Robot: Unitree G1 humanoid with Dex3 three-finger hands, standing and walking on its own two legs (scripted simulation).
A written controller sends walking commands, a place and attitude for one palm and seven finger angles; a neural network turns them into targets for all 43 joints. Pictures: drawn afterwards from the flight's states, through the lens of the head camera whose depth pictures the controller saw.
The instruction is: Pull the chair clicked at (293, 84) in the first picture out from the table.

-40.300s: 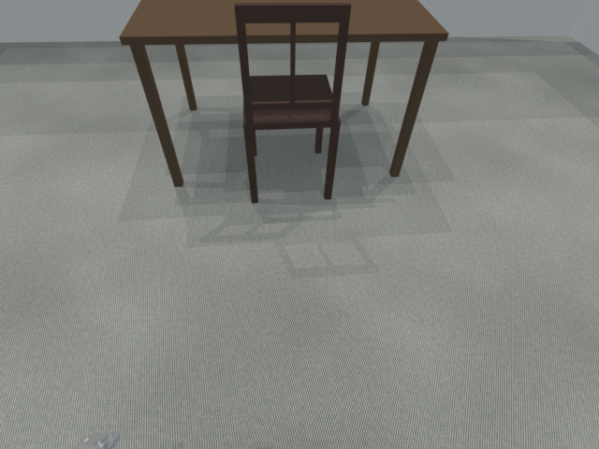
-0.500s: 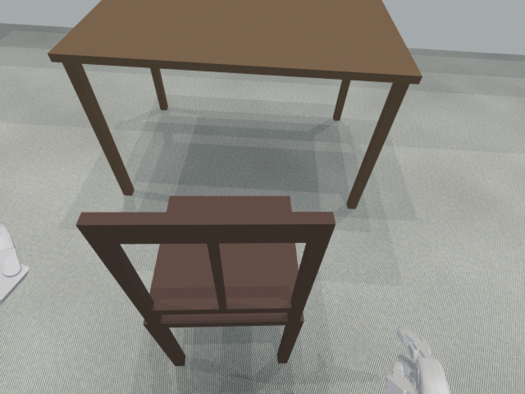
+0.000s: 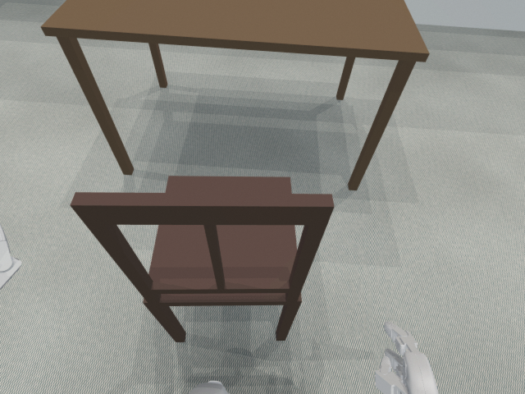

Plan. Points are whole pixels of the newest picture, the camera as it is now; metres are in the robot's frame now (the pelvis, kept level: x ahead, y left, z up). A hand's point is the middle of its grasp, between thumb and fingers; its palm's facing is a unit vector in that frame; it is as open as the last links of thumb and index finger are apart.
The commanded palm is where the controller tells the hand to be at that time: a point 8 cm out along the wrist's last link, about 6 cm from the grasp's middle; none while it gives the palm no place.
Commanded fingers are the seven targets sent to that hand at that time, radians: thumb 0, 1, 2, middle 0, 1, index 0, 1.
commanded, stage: step back with the hand held close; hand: left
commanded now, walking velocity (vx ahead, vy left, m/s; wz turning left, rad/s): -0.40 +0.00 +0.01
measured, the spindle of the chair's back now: (216, 258) +0.35 +0.12 -0.09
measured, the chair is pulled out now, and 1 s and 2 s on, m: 0.59 0.59 0.59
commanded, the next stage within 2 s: stop stepping back and stand still in 0.52 s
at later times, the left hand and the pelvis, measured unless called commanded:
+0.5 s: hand out of the picture +0.09 +0.23 +0.18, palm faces +0.42 -0.73 -0.54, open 7.4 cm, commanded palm +0.03 +0.27 +0.19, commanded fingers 0.00 0.90 0.90 -0.20 -0.30 -0.20 -0.30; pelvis -0.10 -0.03 +0.00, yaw +1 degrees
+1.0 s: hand out of the picture -0.03 +0.26 +0.19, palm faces +0.51 -0.73 -0.46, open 7.4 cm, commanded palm -0.08 +0.29 +0.19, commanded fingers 0.00 0.90 0.90 -0.20 -0.30 -0.20 -0.30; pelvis -0.21 -0.02 +0.01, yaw +2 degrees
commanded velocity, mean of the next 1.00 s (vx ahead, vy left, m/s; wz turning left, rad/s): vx -0.15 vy -0.01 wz -0.02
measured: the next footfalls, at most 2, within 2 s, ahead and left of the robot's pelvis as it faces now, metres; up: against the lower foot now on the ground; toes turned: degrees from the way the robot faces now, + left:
left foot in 0.28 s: -0.03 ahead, +0.13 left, +0.00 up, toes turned +3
right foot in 0.50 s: -0.02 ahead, -0.15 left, +0.00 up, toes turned -3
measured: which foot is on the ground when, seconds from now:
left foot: down 0.00-0.08, up 0.10-0.26, down 0.28-0.52, up 0.54-0.74, down 0.76-1.00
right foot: down 0.00-0.30, up 0.32-0.48, down 0.50-0.78, up 0.80-1.00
